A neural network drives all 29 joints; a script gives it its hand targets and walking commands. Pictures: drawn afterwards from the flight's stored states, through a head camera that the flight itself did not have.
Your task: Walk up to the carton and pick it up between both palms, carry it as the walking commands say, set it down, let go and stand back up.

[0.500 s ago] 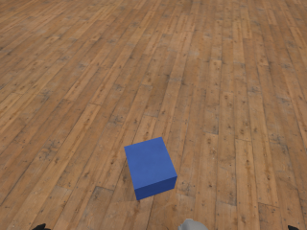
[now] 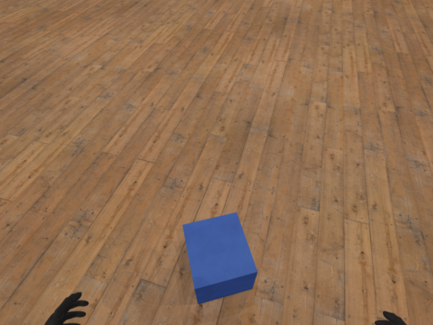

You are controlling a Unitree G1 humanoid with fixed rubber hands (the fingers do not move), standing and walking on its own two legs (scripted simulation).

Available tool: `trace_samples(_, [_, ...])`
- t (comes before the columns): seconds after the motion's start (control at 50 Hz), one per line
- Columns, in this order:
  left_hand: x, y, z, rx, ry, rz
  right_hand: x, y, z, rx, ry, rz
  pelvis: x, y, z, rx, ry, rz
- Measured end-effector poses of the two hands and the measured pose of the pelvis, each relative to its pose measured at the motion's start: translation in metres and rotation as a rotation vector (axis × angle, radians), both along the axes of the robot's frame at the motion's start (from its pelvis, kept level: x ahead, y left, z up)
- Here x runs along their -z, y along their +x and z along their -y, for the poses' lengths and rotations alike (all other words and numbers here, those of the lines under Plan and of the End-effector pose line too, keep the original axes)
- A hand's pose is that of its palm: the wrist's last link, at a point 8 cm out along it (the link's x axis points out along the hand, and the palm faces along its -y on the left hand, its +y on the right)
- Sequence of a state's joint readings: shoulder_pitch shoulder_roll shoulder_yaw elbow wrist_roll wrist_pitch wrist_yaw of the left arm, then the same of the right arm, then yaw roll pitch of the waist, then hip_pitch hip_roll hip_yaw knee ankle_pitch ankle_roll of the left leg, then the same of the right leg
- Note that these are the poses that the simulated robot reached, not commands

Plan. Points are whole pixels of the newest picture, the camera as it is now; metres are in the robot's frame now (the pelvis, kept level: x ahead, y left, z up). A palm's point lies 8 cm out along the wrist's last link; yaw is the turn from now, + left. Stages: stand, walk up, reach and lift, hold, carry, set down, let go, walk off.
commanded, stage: walk up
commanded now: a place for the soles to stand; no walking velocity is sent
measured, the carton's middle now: (217, 257) +0.50 +0.03 -0.66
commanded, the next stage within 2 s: none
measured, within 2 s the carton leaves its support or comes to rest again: neither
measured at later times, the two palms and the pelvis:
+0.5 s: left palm out of the picture +0.12 +0.27 -0.10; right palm out of the picture +0.10 -0.45 -0.09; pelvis +0.02 -0.08 -0.02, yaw +6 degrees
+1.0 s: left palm out of the picture +0.09 +0.27 -0.09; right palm (390, 252) +0.29 -0.35 -0.09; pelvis +0.07 -0.08 -0.01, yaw +15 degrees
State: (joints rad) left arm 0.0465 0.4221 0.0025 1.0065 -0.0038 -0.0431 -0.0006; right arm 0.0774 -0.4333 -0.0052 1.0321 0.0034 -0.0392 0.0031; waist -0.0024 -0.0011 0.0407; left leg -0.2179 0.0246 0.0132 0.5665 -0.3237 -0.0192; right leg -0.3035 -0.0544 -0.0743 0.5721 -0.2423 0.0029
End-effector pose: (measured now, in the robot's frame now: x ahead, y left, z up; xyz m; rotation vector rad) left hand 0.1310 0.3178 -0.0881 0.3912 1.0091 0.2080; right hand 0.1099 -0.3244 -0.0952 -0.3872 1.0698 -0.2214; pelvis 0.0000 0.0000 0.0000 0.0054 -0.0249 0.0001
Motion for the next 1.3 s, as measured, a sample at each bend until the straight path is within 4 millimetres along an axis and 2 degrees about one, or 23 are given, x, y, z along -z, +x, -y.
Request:
trace_samples(0.18, [0.000, -0.013, -0.001, -0.027, -0.024, -0.065, -0.012, 0.006, 0.001, 0.005, -0.015, -0.013, -0.010, 0.002, 0.002, -0.008, -0.002, 0.001])
trace_samples(0.24, [-0.005, -0.006, -0.003, -0.023, -0.021, -0.048, -0.019, -0.012, 0.024, 0.022, -0.082, -0.028, -0.009, 0.004, 0.011, -0.035, 0.002, -0.010])
trace_samples(0.34, [-0.007, 0.005, 0.008, -0.011, -0.007, -0.034, -0.030, -0.044, 0.079, 0.033, -0.184, -0.115, -0.004, 0.011, 0.036, -0.057, 0.005, -0.006])
trace_samples(0.38, [-0.004, 0.010, 0.018, -0.018, 0.004, -0.031, -0.028, -0.047, 0.100, 0.024, -0.206, -0.140, 0.002, 0.015, 0.049, -0.064, 0.001, -0.001])
trace_samples(0.42, [0.003, 0.011, 0.026, -0.033, 0.029, -0.021, -0.019, -0.041, 0.119, 0.005, -0.222, -0.152, 0.014, 0.020, 0.063, -0.073, 0.001, 0.003])
trace_samples(0.46, [0.007, 0.004, 0.037, -0.054, 0.034, -0.021, -0.010, -0.029, 0.125, -0.009, -0.218, -0.149, 0.018, 0.022, 0.073, -0.090, -0.002, 0.009])
trace_samples(0.56, [0.005, -0.022, 0.055, -0.134, 0.019, -0.034, 0.001, 0.012, 0.109, -0.100, -0.140, -0.132, 0.011, 0.032, 0.081, -0.137, -0.005, 0.013])
trace_samples(0.66, [0.007, -0.040, 0.050, -0.192, 0.026, -0.037, 0.007, 0.048, 0.087, -0.179, -0.087, -0.116, 0.013, 0.043, 0.082, -0.180, 0.003, 0.006])
trace_samples(0.72, [0.012, -0.042, 0.047, -0.222, 0.027, -0.033, 0.009, 0.073, 0.078, -0.215, -0.082, -0.073, 0.018, 0.048, 0.080, -0.201, 0.007, 0.006])
trace_samples(0.86, [0.008, -0.039, 0.059, -0.248, 0.027, -0.012, 0.002, 0.143, 0.051, -0.279, -0.021, 0.042, 0.012, 0.064, 0.085, -0.242, -0.010, 0.000])
trace_samples(0.96, [0.000, -0.038, 0.056, -0.277, 0.029, 0.000, -0.005, 0.177, 0.032, -0.326, 0.008, 0.084, 0.007, 0.070, 0.083, -0.263, -0.009, -0.003])
trace_samples(1.02, [-0.003, -0.037, 0.051, -0.292, 0.032, 0.010, -0.008, 0.188, 0.025, -0.338, 0.010, 0.094, 0.005, 0.070, 0.081, -0.272, -0.014, -0.001])
trace_samples(1.1, [-0.005, -0.036, 0.045, -0.306, 0.036, 0.014, -0.011, 0.193, 0.020, -0.342, 0.008, 0.089, 0.003, 0.070, 0.079, -0.282, -0.015, 0.002])
trace_samples(1.24, [-0.004, -0.039, 0.040, -0.319, 0.020, 0.000, -0.014, 0.184, 0.016, -0.342, 0.000, 0.059, -0.001, 0.068, 0.076, -0.287, -0.017, 0.000])
trace_samples(1.3, [-0.002, -0.039, 0.042, -0.319, 0.005, -0.020, -0.018, 0.177, 0.029, -0.331, -0.044, 0.067, -0.001, 0.065, 0.081, -0.294, -0.017, -0.007])
